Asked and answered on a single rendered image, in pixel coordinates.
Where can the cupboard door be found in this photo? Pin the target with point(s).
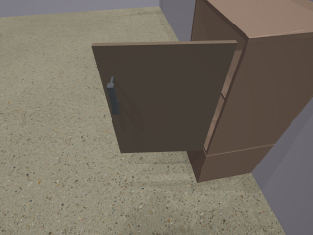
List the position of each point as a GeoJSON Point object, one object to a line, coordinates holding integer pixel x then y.
{"type": "Point", "coordinates": [168, 91]}

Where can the handle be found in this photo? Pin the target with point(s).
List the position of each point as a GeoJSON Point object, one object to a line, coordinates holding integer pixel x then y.
{"type": "Point", "coordinates": [113, 97]}

